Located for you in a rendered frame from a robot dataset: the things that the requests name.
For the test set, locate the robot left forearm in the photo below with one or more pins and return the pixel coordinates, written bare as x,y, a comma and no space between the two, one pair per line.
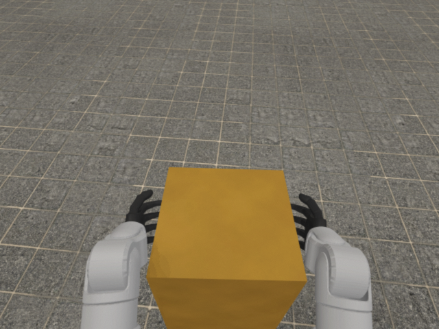
112,279

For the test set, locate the left robot hand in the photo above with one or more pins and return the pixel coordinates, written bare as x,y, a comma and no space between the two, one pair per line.
138,208

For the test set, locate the robot right forearm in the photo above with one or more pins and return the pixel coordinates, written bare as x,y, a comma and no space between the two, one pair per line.
342,281

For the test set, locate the carton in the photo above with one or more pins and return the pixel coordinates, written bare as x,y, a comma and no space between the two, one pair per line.
225,253

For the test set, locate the right robot hand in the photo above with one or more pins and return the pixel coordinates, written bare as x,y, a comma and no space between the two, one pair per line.
313,215

